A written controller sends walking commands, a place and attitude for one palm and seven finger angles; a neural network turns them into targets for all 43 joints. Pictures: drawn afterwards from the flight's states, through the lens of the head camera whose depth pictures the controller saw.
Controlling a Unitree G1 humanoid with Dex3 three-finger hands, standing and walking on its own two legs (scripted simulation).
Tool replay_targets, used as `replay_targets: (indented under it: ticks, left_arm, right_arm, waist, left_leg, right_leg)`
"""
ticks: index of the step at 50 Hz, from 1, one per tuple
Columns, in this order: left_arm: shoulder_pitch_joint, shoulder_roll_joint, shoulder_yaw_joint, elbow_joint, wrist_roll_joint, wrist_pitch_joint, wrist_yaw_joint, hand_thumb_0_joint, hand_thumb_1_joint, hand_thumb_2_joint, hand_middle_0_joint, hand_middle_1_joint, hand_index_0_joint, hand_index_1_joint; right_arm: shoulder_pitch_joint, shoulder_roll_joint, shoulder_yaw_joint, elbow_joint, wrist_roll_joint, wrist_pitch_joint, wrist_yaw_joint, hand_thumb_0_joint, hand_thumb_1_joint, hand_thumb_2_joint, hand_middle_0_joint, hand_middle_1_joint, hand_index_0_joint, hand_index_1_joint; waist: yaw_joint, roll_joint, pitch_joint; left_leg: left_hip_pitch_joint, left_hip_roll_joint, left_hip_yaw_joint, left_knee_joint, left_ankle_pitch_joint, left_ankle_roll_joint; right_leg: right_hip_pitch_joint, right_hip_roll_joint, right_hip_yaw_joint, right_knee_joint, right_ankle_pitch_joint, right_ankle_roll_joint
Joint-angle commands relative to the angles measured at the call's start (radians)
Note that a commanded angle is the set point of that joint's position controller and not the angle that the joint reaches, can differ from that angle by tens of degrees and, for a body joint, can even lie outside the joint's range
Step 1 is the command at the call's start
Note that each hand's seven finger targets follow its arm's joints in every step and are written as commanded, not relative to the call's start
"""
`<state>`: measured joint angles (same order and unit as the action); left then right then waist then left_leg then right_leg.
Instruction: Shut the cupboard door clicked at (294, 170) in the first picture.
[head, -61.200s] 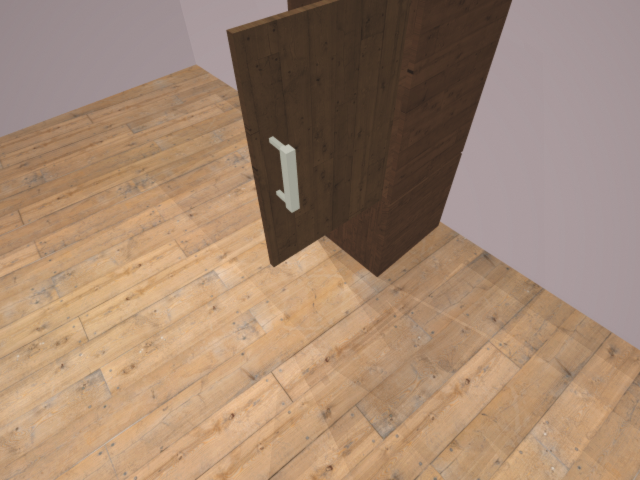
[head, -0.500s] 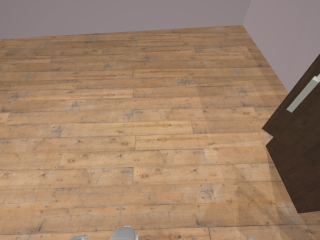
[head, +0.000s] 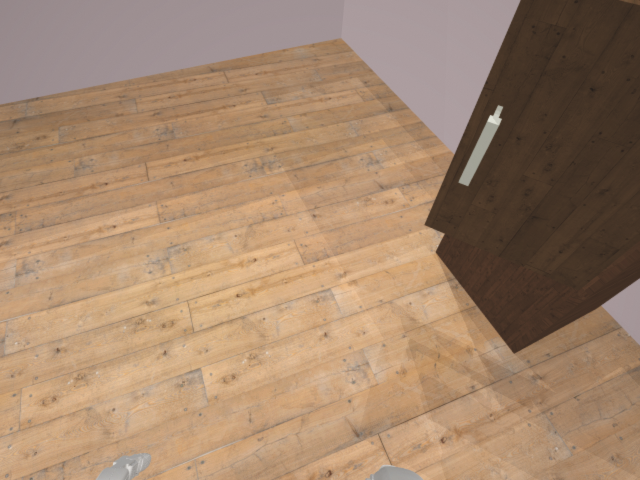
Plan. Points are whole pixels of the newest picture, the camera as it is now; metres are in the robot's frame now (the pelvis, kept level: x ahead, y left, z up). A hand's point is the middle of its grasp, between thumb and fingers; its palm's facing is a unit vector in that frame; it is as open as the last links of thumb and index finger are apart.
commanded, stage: turn to face it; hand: left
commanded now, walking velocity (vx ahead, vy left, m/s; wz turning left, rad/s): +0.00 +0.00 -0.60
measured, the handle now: (481, 146) +0.71 -0.29 -0.03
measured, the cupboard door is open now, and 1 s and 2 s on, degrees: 36 36 36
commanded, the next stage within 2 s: take the last steps up to it in 0.68 s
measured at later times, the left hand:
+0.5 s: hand (211, 463) +0.16 +0.16 -0.17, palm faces -0.21 -0.95 -0.21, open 7.4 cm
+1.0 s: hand (254, 422) +0.21 +0.11 -0.16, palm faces -0.39 -0.89 -0.24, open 7.4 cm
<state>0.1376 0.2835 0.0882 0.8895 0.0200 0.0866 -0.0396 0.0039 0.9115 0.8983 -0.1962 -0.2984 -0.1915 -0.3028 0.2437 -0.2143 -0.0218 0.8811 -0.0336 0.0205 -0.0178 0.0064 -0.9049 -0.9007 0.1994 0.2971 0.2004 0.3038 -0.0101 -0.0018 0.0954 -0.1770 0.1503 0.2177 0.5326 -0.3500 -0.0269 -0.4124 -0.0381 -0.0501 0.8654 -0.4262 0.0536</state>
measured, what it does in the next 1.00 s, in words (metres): steps on the spot, turning right: right foot, then left foot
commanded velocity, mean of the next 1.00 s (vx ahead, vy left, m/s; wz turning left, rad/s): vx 0.07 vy -0.03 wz -0.35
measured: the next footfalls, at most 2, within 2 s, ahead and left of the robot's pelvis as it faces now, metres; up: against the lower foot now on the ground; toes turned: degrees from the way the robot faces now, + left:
right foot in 0.08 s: +0.04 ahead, -0.13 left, +0.00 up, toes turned -7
left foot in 0.52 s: +0.12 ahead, +0.10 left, +0.00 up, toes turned -13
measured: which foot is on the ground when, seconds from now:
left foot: down 0.00-0.08, up 0.10-0.50, down 0.52-0.90, up 0.92-1.00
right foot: up 0.00-0.06, down 0.08-0.52, up 0.54-0.88, down 0.90-1.00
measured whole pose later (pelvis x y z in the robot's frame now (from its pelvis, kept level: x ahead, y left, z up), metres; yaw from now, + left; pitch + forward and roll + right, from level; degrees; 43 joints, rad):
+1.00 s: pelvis +0.07 -0.05 -0.01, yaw -24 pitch +1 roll -1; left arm 0.22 0.19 0.05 0.96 0.02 0.02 -0.02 0.00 0.91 0.90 -0.20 -0.30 -0.20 -0.30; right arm 0.30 -0.25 -0.04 1.01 -0.03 0.06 -0.01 0.01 -0.91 -0.90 0.20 0.30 0.20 0.30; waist -0.02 0.07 0.02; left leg -0.39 0.10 0.07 0.98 -0.51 -0.04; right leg -0.18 0.03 -0.07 0.52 -0.35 -0.05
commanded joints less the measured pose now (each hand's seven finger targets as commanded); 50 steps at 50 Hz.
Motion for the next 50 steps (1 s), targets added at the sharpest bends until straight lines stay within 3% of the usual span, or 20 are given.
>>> replay_targets:
  ticks: [1,2,3,4,6,11,20,24,25,26,28,32,37,40,43,44,45,46,47,50]
  left_arm:
    - [0.001,0.045,0.001,-0.089,-0.001,-0.043,-0.003,0.0,0.9,0.9,-0.2,-0.3,-0.2,-0.3]
    - [0.087,0.072,0.008,-0.063,0.001,-0.051,0.0,0.0,0.9,0.9,-0.2,-0.3,-0.2,-0.3]
    - [0.19,0.175,0.026,-0.037,0.01,-0.065,0.013,0.0,0.9,0.9,-0.2,-0.3,-0.2,-0.3]
    - [0.236,0.265,0.043,-0.018,0.003,-0.07,0.029,0.0,0.9,0.9,-0.2,-0.3,-0.2,-0.3]
    - [0.166,0.214,0.036,-0.038,-0.007,-0.065,0.053,0.0,0.9,0.9,-0.2,-0.3,-0.2,-0.3]
    - [0.015,0.14,0.006,-0.085,-0.006,-0.074,0.051,0.0,0.9,0.9,-0.2,-0.3,-0.2,-0.3]
    - [0.077,0.148,0.02,-0.055,0.008,-0.073,0.048,0.0,0.9,0.9,-0.2,-0.3,-0.2,-0.3]
    - [0.017,0.13,0.019,-0.06,-0.004,-0.061,0.05,0.0,0.9,0.9,-0.2,-0.3,-0.2,-0.3]
    - [0.03,0.086,0.01,-0.065,-0.01,-0.058,0.048,0.0,0.9,0.9,-0.2,-0.3,-0.2,-0.3]
    - [0.071,0.033,0.0,-0.073,-0.018,-0.054,0.041,0.0,0.9,0.9,-0.2,-0.3,-0.2,-0.3]
    - [0.063,0.053,0.003,-0.082,-0.005,-0.051,0.037,0.0,0.9,0.9,-0.2,-0.3,-0.2,-0.3]
    - [0.07,0.049,0.007,-0.035,0.001,-0.036,0.024,0.0,0.9,0.9,-0.2,-0.3,-0.2,-0.3]
    - [0.021,0.006,-0.014,-0.039,-0.003,-0.036,0.022,0.0,0.9,0.9,-0.2,-0.3,-0.2,-0.3]
    - [0.027,-0.003,-0.022,-0.029,-0.003,-0.044,0.021,0.0,0.9,0.9,-0.2,-0.3,-0.2,-0.3]
    - [0.105,0.015,-0.012,0.008,0.002,-0.05,0.006,0.0,0.9,0.9,-0.2,-0.3,-0.2,-0.3]
    - [0.157,0.057,0.0,0.025,0.007,-0.057,0.007,0.0,0.9,0.9,-0.2,-0.3,-0.2,-0.3]
    - [0.212,0.153,0.018,0.045,0.016,-0.071,0.016,0.0,0.9,0.9,-0.2,-0.3,-0.2,-0.3]
    - [0.246,0.201,0.026,0.055,0.007,-0.069,0.028,0.0,0.9,0.9,-0.2,-0.3,-0.2,-0.3]
    - [0.23,0.179,0.018,0.044,0.004,-0.071,0.035,0.0,0.9,0.9,-0.2,-0.3,-0.2,-0.3]
    - [0.128,0.072,-0.004,0.043,0.003,-0.094,0.044,0.0,0.9,0.9,-0.2,-0.3,-0.2,-0.3]
  right_arm:
    - [0.011,-0.236,-0.075,-0.048,0.007,-0.012,-0.007,0.0,-0.9,-0.9,0.2,0.3,0.2,0.3]
    - [-0.012,-0.239,-0.076,-0.051,0.014,-0.012,-0.004,0.0,-0.9,-0.9,0.2,0.3,0.2,0.3]
    - [-0.018,-0.184,-0.068,-0.075,0.027,-0.01,0.004,0.0,-0.9,-0.9,0.2,0.3,0.2,0.3]
    - [-0.078,-0.12,-0.046,-0.124,0.025,-0.005,0.001,0.0,-0.9,-0.9,0.2,0.3,0.2,0.3]
    - [-0.096,-0.14,-0.045,-0.113,0.025,0.014,-0.015,0.0,-0.9,-0.9,0.2,0.3,0.2,0.3]
    - [-0.032,-0.139,-0.046,-0.053,0.015,0.023,0.004,0.0,-0.9,-0.9,0.2,0.3,0.2,0.3]
    - [-0.104,-0.119,-0.04,-0.081,0.025,0.006,-0.001,0.0,-0.9,-0.9,0.2,0.3,0.2,0.3]
    - [0.028,-0.12,-0.037,-0.036,0.029,-0.011,-0.013,0.0,-0.9,-0.9,0.2,0.3,0.2,0.3]
    - [0.05,-0.166,-0.044,-0.03,0.026,-0.022,-0.015,0.0,-0.9,-0.9,0.2,0.3,0.2,0.3]
    - [0.063,-0.26,-0.057,-0.038,0.01,-0.028,-0.017,0.0,-0.9,-0.9,0.2,0.3,0.2,0.3]
    - [0.025,-0.248,-0.047,-0.069,-0.002,-0.013,-0.021,0.0,-0.9,-0.9,0.2,0.3,0.2,0.3]
    - [-0.023,-0.171,-0.025,-0.059,-0.001,-0.025,-0.032,0.0,-0.9,-0.9,0.2,0.3,0.2,0.3]
    - [0.054,-0.184,-0.043,-0.012,0.002,-0.019,-0.027,0.0,-0.9,-0.9,0.2,0.3,0.2,0.3]
    - [0.066,-0.195,-0.053,0.013,0.002,-0.012,-0.019,0.0,-0.9,-0.9,0.2,0.3,0.2,0.3]
    - [0.038,-0.215,-0.063,0.024,0.006,-0.01,-0.015,0.0,-0.9,-0.9,0.2,0.3,0.2,0.3]
    - [0.021,-0.193,-0.062,0.02,0.013,-0.012,-0.011,0.0,-0.9,-0.9,0.2,0.3,0.2,0.3]
    - [-0.001,-0.113,-0.046,-0.003,0.024,-0.014,-0.004,0.0,-0.9,-0.9,0.2,0.3,0.2,0.3]
    - [-0.104,-0.113,-0.036,-0.041,0.014,-0.01,-0.002,0.0,-0.9,-0.9,0.2,0.3,0.2,0.3]
    - [-0.135,-0.13,-0.041,-0.05,0.011,-0.011,0.002,0.0,-0.9,-0.9,0.2,0.3,0.2,0.3]
    - [-0.082,-0.129,-0.051,0.007,0.0,-0.018,0.013,0.0,-0.9,-0.9,0.2,0.3,0.2,0.3]
  waist:
    - [0.005,0.216,-0.131]
    - [0.058,0.158,-0.161]
    - [0.103,-0.093,-0.223]
    - [0.119,-0.318,-0.2]
    - [0.086,-0.187,-0.136]
    - [-0.001,-0.149,-0.159]
    - [0.035,-0.142,-0.144]
    - [-0.03,-0.136,-0.162]
    - [-0.03,-0.004,-0.18]
    - [-0.024,0.267,-0.191]
    - [-0.012,0.172,-0.12]
    - [0.019,0.206,-0.092]
    - [-0.023,0.198,-0.151]
    - [-0.031,0.218,-0.158]
    - [0.014,0.146,-0.175]
    - [0.045,0.053,-0.162]
    - [0.074,-0.233,-0.155]
    - [0.119,-0.31,-0.077]
    - [0.104,-0.188,-0.003]
    - [0.023,-0.191,0.043]
  left_leg:
    - [0.064,0.197,-0.081,0.003,0.617,0.089]
    - [-0.008,0.166,-0.04,0.128,0.555,0.047]
    - [-0.19,0.069,0.014,0.353,0.281,-0.014]
    - [-0.413,-0.077,-0.037,0.592,-0.32,-0.055]
    - [-0.478,-0.028,-0.223,0.708,-0.245,-0.044]
    - [-0.356,-0.041,-0.21,0.615,-0.019,-0.071]
    - [-0.291,-0.098,-0.199,0.286,-0.077,-0.063]
    - [-0.005,-0.121,-0.193,-0.072,0.153,-0.042]
    - [0.1,-0.021,-0.291,-0.181,0.197,-0.014]
    - [0.17,0.201,-0.524,-0.217,0.369,0.087]
    - [-0.029,0.292,-0.523,-0.242,0.36,0.208]
    - [0.022,0.158,-0.321,-0.195,0.608,0.164]
    - [0.123,0.149,-0.238,-0.139,0.692,0.167]
    - [0.103,0.165,-0.246,-0.119,0.609,0.165]
    - [-0.022,0.148,-0.225,-0.081,0.197,0.111]
    - [-0.147,0.091,-0.173,0.013,0.027,0.068]
    - [-0.373,-0.046,-0.047,0.234,-0.214,0.004]
    - [-0.507,-0.093,-0.099,0.457,-0.342,-0.011]
    - [-0.543,-0.068,-0.177,0.565,-0.259,-0.003]
    - [-0.506,-0.025,-0.194,0.599,-0.08,-0.013]
  right_leg:
    - [0.128,0.042,-0.064,-0.252,0.115,-0.038]
    - [0.268,0.035,-0.049,-0.383,0.258,-0.056]
    - [0.468,-0.139,0.186,-0.472,0.485,-0.123]
    - [0.488,-0.349,0.479,-0.479,0.918,-0.237]
    - [0.394,-0.326,0.411,-0.503,0.787,-0.289]
    - [0.25,-0.162,0.253,-0.515,0.582,-0.213]
    - [0.275,-0.176,0.389,-0.496,0.576,-0.257]
    - [0.134,-0.104,0.372,-0.396,0.514,-0.168]
    - [0.045,-0.021,0.31,-0.308,0.368,-0.119]
    - [-0.09,0.108,0.171,-0.123,0.039,-0.059]
    - [-0.046,0.056,0.128,0.159,-0.162,-0.041]
    - [-0.104,0.033,0.102,0.245,-0.045,-0.014]
    - [-0.032,0.033,0.022,0.022,-0.038,-0.014]
    - [0.059,0.047,-0.016,-0.133,-0.017,-0.028]
    - [0.261,0.066,-0.047,-0.379,0.137,-0.049]
    - [0.387,0.016,0.032,-0.496,0.126,-0.073]
    - [0.522,-0.195,0.337,-0.633,0.019,-0.165]
    - [0.448,-0.324,0.512,-0.693,0.024,-0.275]
    - [0.366,-0.318,0.473,-0.713,-0.047,-0.314]
    - [0.278,-0.209,0.313,-0.695,0.047,-0.278]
